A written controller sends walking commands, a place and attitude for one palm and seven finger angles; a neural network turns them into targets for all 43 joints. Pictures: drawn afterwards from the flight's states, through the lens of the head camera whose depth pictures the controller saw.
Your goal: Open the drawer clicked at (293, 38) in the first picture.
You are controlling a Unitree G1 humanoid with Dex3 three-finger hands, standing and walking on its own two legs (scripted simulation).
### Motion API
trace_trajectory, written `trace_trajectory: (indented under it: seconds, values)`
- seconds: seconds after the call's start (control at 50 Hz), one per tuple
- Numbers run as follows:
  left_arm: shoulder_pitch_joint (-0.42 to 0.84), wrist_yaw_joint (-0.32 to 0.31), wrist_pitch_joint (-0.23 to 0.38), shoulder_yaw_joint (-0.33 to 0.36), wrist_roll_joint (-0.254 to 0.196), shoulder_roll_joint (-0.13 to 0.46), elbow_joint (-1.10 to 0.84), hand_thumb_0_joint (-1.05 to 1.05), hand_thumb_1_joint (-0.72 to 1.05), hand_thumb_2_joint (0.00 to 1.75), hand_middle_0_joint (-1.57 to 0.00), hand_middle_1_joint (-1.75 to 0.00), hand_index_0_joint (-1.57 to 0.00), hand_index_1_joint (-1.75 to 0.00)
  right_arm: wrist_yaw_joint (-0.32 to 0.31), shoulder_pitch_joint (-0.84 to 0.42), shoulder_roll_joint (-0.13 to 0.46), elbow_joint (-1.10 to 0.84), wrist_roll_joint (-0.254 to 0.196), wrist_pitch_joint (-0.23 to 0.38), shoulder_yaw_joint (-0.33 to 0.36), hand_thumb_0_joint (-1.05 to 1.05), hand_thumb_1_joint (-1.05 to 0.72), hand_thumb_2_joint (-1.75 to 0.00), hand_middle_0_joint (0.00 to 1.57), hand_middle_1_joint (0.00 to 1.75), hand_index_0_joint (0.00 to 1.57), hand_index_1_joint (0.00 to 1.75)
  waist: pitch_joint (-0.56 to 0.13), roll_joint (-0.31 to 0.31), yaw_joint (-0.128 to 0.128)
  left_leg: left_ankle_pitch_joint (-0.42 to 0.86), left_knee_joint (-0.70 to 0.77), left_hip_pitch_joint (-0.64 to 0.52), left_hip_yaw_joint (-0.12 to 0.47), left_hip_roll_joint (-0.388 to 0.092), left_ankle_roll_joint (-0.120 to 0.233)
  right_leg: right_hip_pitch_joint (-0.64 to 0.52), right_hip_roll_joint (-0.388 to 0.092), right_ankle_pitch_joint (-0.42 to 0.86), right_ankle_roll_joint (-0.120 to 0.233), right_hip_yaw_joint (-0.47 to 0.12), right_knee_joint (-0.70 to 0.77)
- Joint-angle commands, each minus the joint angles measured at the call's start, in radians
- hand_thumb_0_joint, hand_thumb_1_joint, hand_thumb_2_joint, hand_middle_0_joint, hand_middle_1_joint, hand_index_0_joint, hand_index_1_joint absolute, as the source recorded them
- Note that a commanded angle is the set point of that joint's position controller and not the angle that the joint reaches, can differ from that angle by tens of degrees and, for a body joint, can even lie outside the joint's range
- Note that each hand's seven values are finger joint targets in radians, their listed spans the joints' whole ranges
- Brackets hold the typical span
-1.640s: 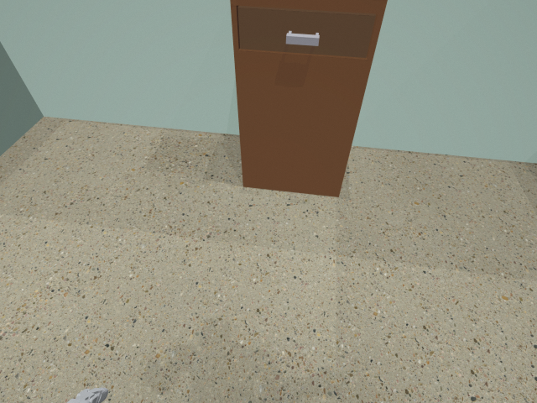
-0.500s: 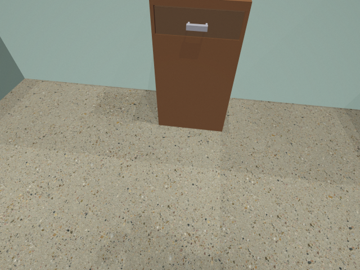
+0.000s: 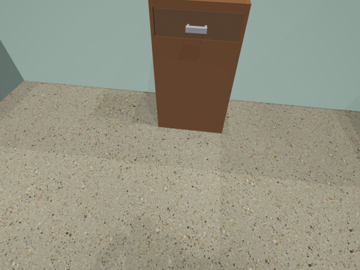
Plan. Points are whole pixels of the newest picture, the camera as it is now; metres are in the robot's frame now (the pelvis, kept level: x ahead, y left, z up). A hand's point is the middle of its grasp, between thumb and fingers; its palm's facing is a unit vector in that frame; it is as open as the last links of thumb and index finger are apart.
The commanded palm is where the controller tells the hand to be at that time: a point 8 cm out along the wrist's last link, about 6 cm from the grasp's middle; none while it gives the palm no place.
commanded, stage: walk to a spot facing it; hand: left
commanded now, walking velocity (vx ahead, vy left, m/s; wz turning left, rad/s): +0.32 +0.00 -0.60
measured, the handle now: (196, 27) +1.23 +0.00 +0.03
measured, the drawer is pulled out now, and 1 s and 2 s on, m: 0.00 0.00 0.00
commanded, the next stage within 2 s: turn to face it in 1.06 s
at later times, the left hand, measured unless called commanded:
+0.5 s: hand out of the picture +0.07 +0.13 -0.16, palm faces -0.13 -0.98 -0.16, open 7.4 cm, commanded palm none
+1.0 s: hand (154, 164) +0.49 +0.12 -0.17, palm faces -0.40 -0.89 -0.22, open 7.4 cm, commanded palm none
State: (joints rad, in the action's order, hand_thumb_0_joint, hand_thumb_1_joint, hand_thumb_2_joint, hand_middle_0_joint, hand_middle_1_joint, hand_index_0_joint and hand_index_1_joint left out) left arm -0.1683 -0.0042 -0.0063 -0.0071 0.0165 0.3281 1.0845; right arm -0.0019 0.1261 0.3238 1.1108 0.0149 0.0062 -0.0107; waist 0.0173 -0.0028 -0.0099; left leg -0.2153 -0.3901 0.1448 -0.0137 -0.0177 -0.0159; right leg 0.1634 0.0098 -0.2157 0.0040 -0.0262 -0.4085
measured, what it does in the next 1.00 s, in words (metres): walks ahead, turning right: left foot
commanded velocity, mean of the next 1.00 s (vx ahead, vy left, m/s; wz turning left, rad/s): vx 0.28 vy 0.00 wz -0.47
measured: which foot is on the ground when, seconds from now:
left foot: down 0.00-0.24, up 0.26-0.70, down 0.72-1.00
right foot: down 0.00-0.70, up 0.72-1.00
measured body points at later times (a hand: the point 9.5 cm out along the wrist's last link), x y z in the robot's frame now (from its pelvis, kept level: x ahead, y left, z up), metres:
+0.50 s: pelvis +0.12 -0.04 +0.00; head +0.13 -0.05 +0.45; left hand +0.08 +0.18 -0.15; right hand +0.14 -0.29 -0.15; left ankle +0.22 +0.09 -0.66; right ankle +0.03 -0.11 -0.74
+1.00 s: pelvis +0.32 -0.02 +0.00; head +0.34 -0.02 +0.44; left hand +0.51 +0.17 -0.15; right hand +0.23 -0.26 -0.15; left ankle +0.36 +0.06 -0.74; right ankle +0.33 -0.17 -0.67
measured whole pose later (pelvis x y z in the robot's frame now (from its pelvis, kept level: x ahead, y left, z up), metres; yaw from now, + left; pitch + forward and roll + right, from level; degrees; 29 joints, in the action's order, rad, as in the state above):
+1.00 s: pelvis +0.32 -0.02 +0.00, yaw -28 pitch -1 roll +1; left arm -0.20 0.03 -0.02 0.11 0.04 0.23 0.94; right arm -0.03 0.28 0.19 1.03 0.02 0.07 0.06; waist 0.04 -0.03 -0.01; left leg -0.26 -0.45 0.16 -0.29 -0.07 0.03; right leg 0.62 -0.10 -0.21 -0.02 0.07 -1.05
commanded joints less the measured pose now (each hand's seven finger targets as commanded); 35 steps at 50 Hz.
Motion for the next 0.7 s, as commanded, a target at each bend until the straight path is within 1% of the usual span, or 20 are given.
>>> trace_trajectory:
  seconds: [0.0,0.04,0.06,0.08,0.1,0.14,0.16,0.18,0.2,0.22,0.24,0.26,0.3,0.36,0.48,0.58,0.62,0.64,0.66,0.68]
  values:
    - [-0.050,0.016,-0.012,0.040,0.007,0.103,-0.075,0.00,0.90,0.90,-0.20,-0.30,-0.20,-0.30,-0.007,0.060,0.129,-0.066,0.009,0.000,0.044,0.00,-0.90,-0.90,0.20,0.30,0.20,0.30,0.084,0.024,0.010,-0.372,0.076,0.055,0.084,-0.122,0.047,0.177,-0.052,-0.326,0.041,-0.134,0.030]
    - [-0.076,0.025,-0.008,0.051,0.008,0.087,-0.106,0.00,0.90,0.90,-0.20,-0.30,-0.20,-0.30,-0.009,0.092,0.153,-0.086,0.007,0.005,0.063,0.00,-0.90,-0.90,0.20,0.30,0.20,0.30,0.103,0.073,0.013,-0.455,0.097,0.035,0.145,-0.182,0.087,0.260,-0.008,-0.335,0.045,-0.102,-0.084]
    - [-0.082,0.030,-0.002,0.054,0.008,0.061,-0.120,0.00,0.90,0.90,-0.20,-0.30,-0.20,-0.30,-0.011,0.118,0.164,-0.093,0.007,0.011,0.072,0.00,-0.90,-0.90,0.20,0.30,0.20,0.30,0.099,0.116,0.024,-0.474,0.132,0.013,0.203,-0.235,0.119,0.295,0.022,-0.290,0.038,-0.052,-0.189]
    - [-0.078,0.034,0.004,0.057,0.007,0.031,-0.134,0.00,0.90,0.90,-0.20,-0.30,-0.20,-0.30,-0.014,0.134,0.177,-0.096,0.005,0.020,0.083,0.00,-0.90,-0.90,0.20,0.30,0.20,0.30,0.085,0.168,0.027,-0.429,0.161,-0.026,0.246,-0.307,0.157,0.329,0.029,-0.222,0.027,0.018,-0.305]
    - [-0.052,0.038,0.008,0.061,0.007,0.016,-0.153,0.00,0.90,0.90,-0.20,-0.30,-0.20,-0.30,-0.014,0.146,0.171,-0.099,0.004,0.028,0.089,0.00,-0.90,-0.90,0.20,0.30,0.20,0.30,0.086,0.195,0.036,-0.343,0.171,-0.045,0.241,-0.346,0.185,0.362,-0.008,-0.248,0.017,0.042,-0.366]
    - [-0.049,0.045,0.018,0.068,0.007,0.000,-0.168,0.00,0.90,0.90,-0.20,-0.30,-0.20,-0.30,-0.013,0.140,0.142,-0.106,0.008,0.036,0.088,0.00,-0.90,-0.90,0.20,0.30,0.20,0.30,0.093,0.144,0.023,-0.181,0.116,-0.014,0.156,-0.344,0.178,0.316,-0.049,-0.276,0.014,0.058,-0.332]
    - [-0.106,0.047,0.022,0.071,0.008,-0.023,-0.153,0.00,0.90,0.90,-0.20,-0.30,-0.20,-0.30,-0.015,0.119,0.130,-0.110,0.010,0.037,0.085,0.00,-0.90,-0.90,0.20,0.30,0.20,0.30,0.073,0.133,-0.007,-0.106,0.039,0.022,0.082,-0.314,0.150,0.217,-0.043,-0.224,0.015,0.084,-0.256]
    - [-0.213,0.046,0.027,0.077,0.011,-0.026,-0.116,0.00,0.90,0.90,-0.20,-0.30,-0.20,-0.30,-0.015,0.094,0.111,-0.114,0.009,0.036,0.082,0.00,-0.90,-0.90,0.20,0.30,0.20,0.30,0.045,0.090,-0.057,-0.101,-0.125,0.133,-0.005,-0.257,0.103,0.025,-0.022,-0.124,0.024,0.103,-0.137]
    - [-0.353,0.035,0.044,0.095,0.017,0.055,-0.073,0.00,0.90,0.90,-0.20,-0.30,-0.20,-0.30,-0.009,0.079,0.048,-0.138,0.000,0.035,0.069,0.00,-0.90,-0.90,0.20,0.30,0.20,0.30,0.000,-0.170,-0.111,-0.167,-0.465,0.353,-0.133,-0.131,0.031,-0.194,-0.150,-0.188,0.083,-0.159,0.047]
    - [-0.474,0.015,0.055,0.112,0.006,0.147,-0.045,0.00,0.90,0.90,-0.20,-0.30,-0.20,-0.30,0.002,-0.010,-0.005,-0.208,-0.002,0.047,0.054,0.00,-0.90,-0.90,0.20,0.30,0.20,0.30,0.014,-0.385,-0.148,-0.393,-0.726,0.608,-0.146,-0.022,-0.004,-0.260,-0.382,-0.111,0.194,-0.588,0.209]
    - [-0.488,-0.004,0.059,0.104,-0.005,0.116,-0.040,0.00,0.90,0.90,-0.20,-0.30,-0.20,-0.30,-0.002,-0.051,0.034,-0.215,0.003,0.053,0.062,0.00,-0.90,-0.90,0.20,0.30,0.20,0.30,0.031,-0.234,-0.142,-0.319,-0.791,0.643,-0.018,-0.065,0.008,-0.245,-0.385,-0.027,0.221,-0.611,0.207]
    - [-0.438,-0.005,0.060,0.095,0.000,0.086,-0.045,0.00,0.90,0.90,-0.20,-0.30,-0.20,-0.30,0.000,-0.071,0.008,-0.208,0.001,0.055,0.065,0.00,-0.90,-0.90,0.20,0.30,0.20,0.30,0.071,-0.142,-0.112,-0.246,-0.834,0.650,-0.002,-0.093,0.005,-0.188,-0.369,-0.046,0.249,-0.567,0.197]
    - [-0.351,-0.007,0.067,0.076,0.007,0.017,-0.068,0.00,0.90,0.90,-0.20,-0.30,-0.20,-0.30,0.006,-0.029,-0.015,-0.178,0.012,0.048,0.069,0.00,-0.90,-0.90,0.20,0.30,0.20,0.30,0.092,-0.040,-0.050,-0.122,-0.802,0.602,0.001,-0.120,-0.013,-0.098,-0.309,0.002,0.228,-0.415,0.193]
    - [-0.346,-0.009,0.083,0.072,0.007,-0.014,-0.057,0.00,0.90,0.90,-0.20,-0.30,-0.20,-0.30,0.014,0.031,-0.054,-0.155,0.011,0.032,0.073,0.00,-0.90,-0.90,0.20,0.30,0.20,0.30,0.060,-0.072,-0.009,-0.025,-0.742,0.566,-0.028,-0.114,-0.033,-0.090,-0.236,0.179,0.191,-0.255,0.188]
    - [-0.372,-0.021,0.095,0.072,0.009,-0.035,-0.026,0.00,0.90,0.90,-0.20,-0.30,-0.20,-0.30,0.029,-0.061,-0.090,-0.208,0.004,0.033,0.077,0.00,-0.90,-0.90,0.20,0.30,0.20,0.30,0.090,-0.092,-0.023,0.074,-0.571,0.591,-0.053,-0.113,-0.039,-0.112,-0.207,0.257,0.184,-0.195,0.203]
    - [-0.376,-0.027,0.084,0.076,0.012,-0.032,-0.009,0.00,0.90,0.90,-0.20,-0.30,-0.20,-0.30,0.033,-0.145,-0.103,-0.245,-0.001,0.050,0.070,0.00,-0.90,-0.90,0.20,0.30,0.20,0.30,0.117,-0.134,-0.048,0.054,-0.332,0.411,-0.085,-0.070,-0.004,-0.098,-0.204,0.392,0.155,-0.184,0.165]
    - [-0.345,-0.027,0.083,0.085,0.010,-0.010,-0.017,0.00,0.90,0.90,-0.20,-0.30,-0.20,-0.30,0.022,-0.055,-0.081,-0.222,0.000,0.058,0.078,0.00,-0.90,-0.90,0.20,0.30,0.20,0.30,0.065,-0.119,0.001,0.023,-0.240,0.240,-0.112,-0.022,0.016,-0.093,-0.190,0.563,0.146,-0.172,0.046]
    - [-0.325,-0.026,0.082,0.088,0.008,-0.007,-0.021,0.00,0.90,0.90,-0.20,-0.30,-0.20,-0.30,0.009,0.080,-0.056,-0.180,0.005,0.064,0.084,0.00,-0.90,-0.90,0.20,0.30,0.20,0.30,-0.001,-0.094,0.059,0.063,-0.162,0.061,-0.110,-0.005,0.026,-0.051,-0.155,0.604,0.123,-0.147,-0.100]
    - [-0.326,-0.022,0.082,0.094,0.001,-0.026,-0.032,0.00,0.90,0.90,-0.20,-0.30,-0.20,-0.30,-0.007,0.252,0.006,-0.132,0.011,0.068,0.098,0.00,-0.90,-0.90,0.20,0.30,0.20,0.30,-0.107,-0.027,0.122,0.095,-0.135,-0.205,-0.047,-0.075,0.044,0.068,-0.111,0.480,0.097,-0.122,-0.309]
    - [-0.392,-0.008,0.075,0.097,-0.014,-0.079,-0.048,0.00,0.90,0.90,-0.20,-0.30,-0.20,-0.30,-0.016,0.369,0.126,-0.108,0.026,0.071,0.124,0.00,-0.90,-0.90,0.20,0.30,0.20,0.30,-0.262,0.242,0.129,0.084,-0.081,-0.446,0.336,-0.382,0.142,0.303,0.031,-0.015,0.048,0.003,-0.655]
